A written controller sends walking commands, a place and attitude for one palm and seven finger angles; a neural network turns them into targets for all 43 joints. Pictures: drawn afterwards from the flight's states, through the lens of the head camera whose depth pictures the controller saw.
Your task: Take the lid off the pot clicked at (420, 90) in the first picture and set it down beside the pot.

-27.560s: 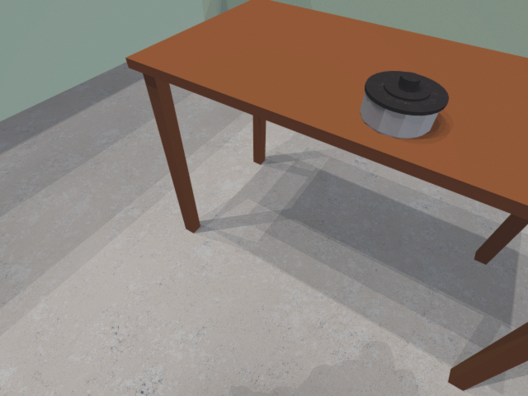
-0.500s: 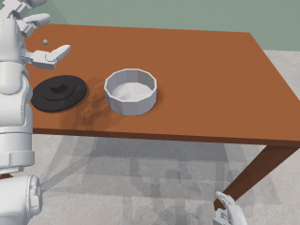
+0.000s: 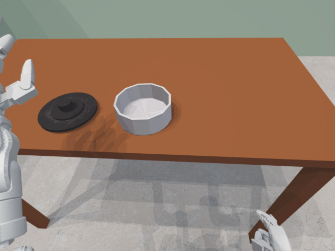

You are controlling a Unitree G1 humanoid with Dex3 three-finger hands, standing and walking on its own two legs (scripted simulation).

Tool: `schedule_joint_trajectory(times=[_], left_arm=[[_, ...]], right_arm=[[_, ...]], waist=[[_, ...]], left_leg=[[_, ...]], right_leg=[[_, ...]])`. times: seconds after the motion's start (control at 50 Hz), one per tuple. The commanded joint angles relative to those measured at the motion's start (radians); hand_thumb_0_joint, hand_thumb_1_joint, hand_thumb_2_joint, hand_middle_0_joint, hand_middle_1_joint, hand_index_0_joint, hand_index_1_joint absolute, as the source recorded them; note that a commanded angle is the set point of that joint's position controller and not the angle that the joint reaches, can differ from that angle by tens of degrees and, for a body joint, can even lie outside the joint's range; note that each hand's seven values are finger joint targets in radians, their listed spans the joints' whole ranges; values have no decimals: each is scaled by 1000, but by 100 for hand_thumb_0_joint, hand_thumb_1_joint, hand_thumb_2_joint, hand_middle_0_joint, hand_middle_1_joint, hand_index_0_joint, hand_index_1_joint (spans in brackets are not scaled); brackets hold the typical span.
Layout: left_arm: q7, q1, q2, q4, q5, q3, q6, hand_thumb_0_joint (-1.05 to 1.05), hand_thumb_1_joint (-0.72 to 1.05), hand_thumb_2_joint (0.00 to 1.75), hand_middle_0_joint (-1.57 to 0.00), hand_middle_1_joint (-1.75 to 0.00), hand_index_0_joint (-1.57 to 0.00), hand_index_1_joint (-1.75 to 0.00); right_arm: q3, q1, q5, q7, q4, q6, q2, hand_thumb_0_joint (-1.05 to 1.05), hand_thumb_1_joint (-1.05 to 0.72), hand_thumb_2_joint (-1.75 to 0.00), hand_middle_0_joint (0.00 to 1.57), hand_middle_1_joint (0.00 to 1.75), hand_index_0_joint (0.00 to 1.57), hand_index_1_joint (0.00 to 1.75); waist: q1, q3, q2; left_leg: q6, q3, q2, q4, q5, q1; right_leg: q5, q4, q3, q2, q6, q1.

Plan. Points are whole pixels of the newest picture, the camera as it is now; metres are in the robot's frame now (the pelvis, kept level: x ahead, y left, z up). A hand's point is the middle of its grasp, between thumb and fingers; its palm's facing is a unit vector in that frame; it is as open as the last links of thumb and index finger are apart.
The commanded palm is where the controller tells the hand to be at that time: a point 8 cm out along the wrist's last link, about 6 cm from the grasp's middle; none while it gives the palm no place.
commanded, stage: draw the hand back to the body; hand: left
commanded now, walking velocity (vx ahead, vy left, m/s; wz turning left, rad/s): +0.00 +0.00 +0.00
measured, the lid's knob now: (65, 104) +0.47 +0.36 +0.09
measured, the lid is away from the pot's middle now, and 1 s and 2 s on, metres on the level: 0.24 0.24 0.24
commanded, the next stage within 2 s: step back with the hand held close in 1.00 s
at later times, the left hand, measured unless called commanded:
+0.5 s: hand out of the picture +0.23 +0.28 +0.28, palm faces +0.50 -0.85 -0.19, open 7.5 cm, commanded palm +0.17 +0.31 +0.28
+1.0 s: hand out of the picture +0.15 +0.28 +0.28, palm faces +0.52 -0.81 -0.26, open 7.5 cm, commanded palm +0.10 +0.32 +0.27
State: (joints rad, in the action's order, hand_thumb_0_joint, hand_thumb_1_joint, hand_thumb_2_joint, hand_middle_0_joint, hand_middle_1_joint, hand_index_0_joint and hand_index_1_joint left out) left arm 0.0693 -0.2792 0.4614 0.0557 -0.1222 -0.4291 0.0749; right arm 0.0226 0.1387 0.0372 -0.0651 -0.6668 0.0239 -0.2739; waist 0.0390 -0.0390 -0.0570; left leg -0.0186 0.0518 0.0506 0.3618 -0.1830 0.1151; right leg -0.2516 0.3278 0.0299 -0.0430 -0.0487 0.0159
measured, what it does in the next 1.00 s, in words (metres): stands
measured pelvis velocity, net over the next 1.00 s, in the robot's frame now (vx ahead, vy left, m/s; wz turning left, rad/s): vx -0.03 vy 0.04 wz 0.02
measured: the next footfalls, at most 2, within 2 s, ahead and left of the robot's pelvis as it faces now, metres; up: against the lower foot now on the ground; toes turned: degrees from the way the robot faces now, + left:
none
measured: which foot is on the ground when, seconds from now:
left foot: down 0.00-1.00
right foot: down 0.00-1.00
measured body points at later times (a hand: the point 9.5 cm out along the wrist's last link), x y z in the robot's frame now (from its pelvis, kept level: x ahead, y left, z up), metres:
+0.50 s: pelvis -0.01 +0.02 +0.00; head -0.03 +0.01 +0.45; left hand +0.19 +0.32 +0.29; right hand +0.19 -0.19 -0.08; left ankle +0.01 +0.14 -0.75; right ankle -0.04 -0.08 -0.75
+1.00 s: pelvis -0.03 +0.04 +0.00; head -0.06 +0.03 +0.45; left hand +0.12 +0.32 +0.29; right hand +0.19 -0.16 -0.07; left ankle +0.01 +0.14 -0.75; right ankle -0.04 -0.08 -0.75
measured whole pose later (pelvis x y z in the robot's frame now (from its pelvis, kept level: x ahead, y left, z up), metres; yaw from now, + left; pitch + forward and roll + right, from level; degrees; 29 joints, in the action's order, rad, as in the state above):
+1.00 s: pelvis -0.03 +0.04 +0.00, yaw +1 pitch -7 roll -1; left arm 0.07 0.23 0.38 0.63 -0.13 -0.45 0.13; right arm 0.04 0.13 0.01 -0.06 -0.68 0.08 -0.21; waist 0.09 -0.05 -0.05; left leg 0.03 0.05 0.01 0.38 -0.16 0.10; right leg -0.21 0.30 0.04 0.00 0.00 -0.03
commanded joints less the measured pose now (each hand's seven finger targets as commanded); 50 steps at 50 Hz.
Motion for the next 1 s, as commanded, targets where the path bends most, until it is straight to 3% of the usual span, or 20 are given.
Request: schedule_joint_trajectory(times=[0.0, 0.02, 0.06, 0.12, 0.2, 0.22, 0.32, 0.36, 0.42, 0.5, 0.6, 0.62, 0.64, 0.7, 0.8, 0.84, 0.92, 0.98], left_arm=[[15, -268, 285, 268, -5, -113, 69, 0, 74, 90, -24, -34, -24, -34], [14, -243, 293, 269, -8, -127, 71, 0, 77, 90, -24, -34, -24, -34], [9, -193, 254, 258, -12, -110, 61, 0, 82, 90, -22, -32, -22, -32], [1, -172, 214, 328, -14, -77, 65, 0, 90, 90, -20, -30, -20, -30], [6, -133, 203, 408, -15, -84, 71, 0, 90, 90, -20, -30, -20, -30], [9, -111, 230, 435, -18, -115, 77, 0, 90, 90, -20, -30, -20, -30], [11, -53, 189, 466, -19, -94, 81, 0, 90, 90, -20, -30, -20, -30], [8, -14, 153, 461, -20, -69, 75, 0, 90, 90, -20, -30, -20, -30], [10, 37, 179, 531, -23, -101, 83, 0, 90, 90, -20, -30, -20, -30], [11, 96, 156, 592, -18, -95, 89, 0, 90, 90, -20, -30, -20, -30], [11, 213, 152, 600, -21, -120, 84, 0, 90, 90, -20, -30, -20, -30], [9, 216, 154, 627, -24, -118, 89, 0, 90, 90, -20, -30, -20, -30], [5, 227, 126, 641, -20, -92, 91, 0, 90, 90, -20, -30, -20, -30], [4, 271, 113, 665, -21, -84, 90, 0, 90, 90, -20, -30, -20, -30], [9, 363, 133, 750, -18, -118, 101, 0, 90, 90, -20, -30, -20, -30], [14, 366, 136, 780, -13, -120, 107, 0, 90, 90, -20, -30, -20, -30], [22, 319, 122, 737, -12, -104, 101, 0, 90, 90, -20, -30, -20, -30], [18, 360, 83, 698, -12, -76, 93, 0, 90, 90, -20, -30, -20, -30]], right_arm=[[-34, -134, -8, -7, 155, 56, -95, 0, -90, -90, 20, 30, 20, 30], [-34, -137, -9, -7, 154, 56, -95, 0, -90, -90, 20, 30, 20, 30], [-32, -141, -11, -7, 155, 52, -87, 0, -90, -90, 20, 30, 20, 30], [-31, -155, -9, -4, 160, 56, -80, 0, -90, -90, 20, 30, 20, 30], [-28, -167, -16, -5, 165, 65, -73, 0, -90, -90, 20, 30, 20, 30], [-30, -169, -17, -6, 165, 66, -73, 0, -90, -90, 20, 30, 20, 30], [-25, -180, -21, -9, 161, 71, -63, 0, -90, -90, 20, 30, 20, 30], [-23, -183, -22, -9, 161, 70, -59, 0, -90, -90, 20, 30, 20, 30], [-26, -187, -25, -8, 165, 76, -60, 0, -90, -90, 20, 30, 20, 30], [-26, -192, -31, -5, 166, 84, -56, 0, -90, -90, 20, 30, 20, 30], [-26, -186, -33, 0, 163, 83, -52, 0, -90, -90, 20, 30, 20, 30], [-26, -190, -31, 1, 163, 84, -51, 0, -90, -90, 20, 30, 20, 30], [-25, -197, -33, 2, 166, 85, -50, 0, -90, -90, 20, 30, 20, 30], [-25, -195, -33, 4, 169, 94, -49, 0, -90, -90, 20, 30, 20, 30], [-27, -192, -37, 6, 174, 107, -45, 0, -90, -90, 20, 30, 20, 30], [-25, -193, -38, 4, 172, 111, -44, 0, -90, -90, 20, 30, 20, 30], [-21, -181, -32, -2, 158, 120, -41, 0, -90, -90, 20, 30, 20, 30], [-21, -184, -34, -3, 157, 119, -39, 0, -90, -90, 20, 30, 20, 30]], waist=[[11, 257, 27], [12, 239, 40], [12, 215, 52], [8, 193, 5], [16, 200, -7], [19, 208, 0], [17, 178, 11], [17, 154, -15], [24, 175, -2], [29, 184, -29], [33, 131, -21], [29, 123, -1], [27, 115, -22], [28, 88, -25], [37, 103, -37], [34, 101, -57], [17, 47, -31], [22, 25, -22]], left_leg=[[73, 30, -42, 28, 294, -181], [76, 28, -40, 31, 299, -181], [75, 31, -41, 23, 286, -172], [72, 29, -38, 15, 264, -187], [70, 18, -37, 7, 269, -199], [71, 16, -35, 9, 266, -204], [67, 5, -32, -8, 216, -193], [63, 6, -31, -18, 191, -186], [64, -4, -28, -15, 196, -192], [56, -10, -25, -19, 194, -188], [51, -18, -21, -28, 160, -153], [53, -22, -19, -28, 151, -152], [50, -21, -19, -33, 134, -150], [48, -30, -15, -43, 92, -139], [43, -42, -14, -43, 65, -132], [41, -44, -17, -42, 42, -126], [43, -56, -12, -56, -11, -119], [43, -56, -11, -68, -41, -110]], right_leg=[[484, -37, -17, 41, 40, 22], [494, -38, -16, 41, 38, 21], [472, -47, -13, 39, 40, 34], [421, -62, -13, 38, 35, 51], [389, -64, -9, 31, 28, 54], [389, -61, -11, 33, 28, 44], [307, -78, -7, 29, 25, 58], [273, -87, -6, 29, 25, 74], [278, -80, -9, 29, 22, 53], [258, -76, -5, 27, 20, 54], [217, -84, -1, 26, 17, 65], [210, -86, -3, 27, 16, 62], [186, -93, -3, 26, 17, 80], [136, -100, -1, 26, 17, 95], [107, -98, -2, 25, 14, 86], [90, -101, -7, 25, 12, 92], [51, -112, -4, 23, 11, 117], [19, -119, 0, 25, 14, 131]])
